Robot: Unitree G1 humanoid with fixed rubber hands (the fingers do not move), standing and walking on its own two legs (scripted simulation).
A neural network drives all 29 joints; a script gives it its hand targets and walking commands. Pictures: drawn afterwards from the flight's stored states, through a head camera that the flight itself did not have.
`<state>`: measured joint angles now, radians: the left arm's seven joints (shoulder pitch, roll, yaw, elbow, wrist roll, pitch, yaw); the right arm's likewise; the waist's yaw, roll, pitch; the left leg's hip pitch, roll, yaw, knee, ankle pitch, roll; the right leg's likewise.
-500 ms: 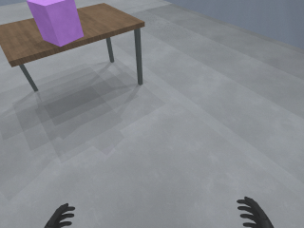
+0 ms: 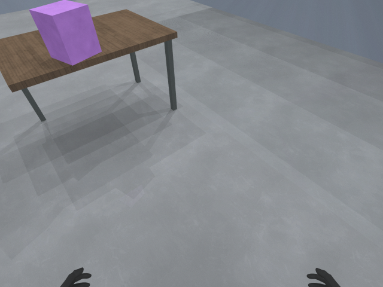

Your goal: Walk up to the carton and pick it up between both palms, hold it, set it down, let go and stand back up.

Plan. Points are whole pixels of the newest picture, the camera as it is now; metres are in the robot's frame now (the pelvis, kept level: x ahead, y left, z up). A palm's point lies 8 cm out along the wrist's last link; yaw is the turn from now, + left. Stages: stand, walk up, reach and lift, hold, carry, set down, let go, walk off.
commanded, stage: stand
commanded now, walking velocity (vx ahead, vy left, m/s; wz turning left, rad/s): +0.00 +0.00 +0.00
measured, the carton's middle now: (68, 32) +1.40 +0.69 +0.02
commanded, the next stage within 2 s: walk up in 1.28 s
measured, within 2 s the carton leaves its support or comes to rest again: neither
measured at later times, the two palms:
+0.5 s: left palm out of the picture +0.09 +0.28 -0.09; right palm out of the picture +0.09 -0.30 -0.10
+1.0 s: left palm out of the picture +0.08 +0.28 -0.09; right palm out of the picture +0.07 -0.31 -0.11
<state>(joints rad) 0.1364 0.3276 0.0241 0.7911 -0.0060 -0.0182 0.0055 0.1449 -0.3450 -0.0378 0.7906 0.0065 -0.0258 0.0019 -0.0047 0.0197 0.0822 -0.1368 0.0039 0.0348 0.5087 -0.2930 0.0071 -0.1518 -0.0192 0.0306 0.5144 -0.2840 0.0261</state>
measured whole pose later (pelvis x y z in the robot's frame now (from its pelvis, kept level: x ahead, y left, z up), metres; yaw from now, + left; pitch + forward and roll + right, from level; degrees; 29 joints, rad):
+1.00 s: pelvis -0.01 -0.01 +0.01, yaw +0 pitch -4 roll +0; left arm 0.13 0.33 0.03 1.02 -0.01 -0.03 0.02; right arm 0.14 -0.34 -0.02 1.02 0.01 -0.03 -0.01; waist -0.01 0.02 0.07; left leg -0.09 0.02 0.03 0.35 -0.19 -0.02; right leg -0.11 0.00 0.02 0.36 -0.19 0.01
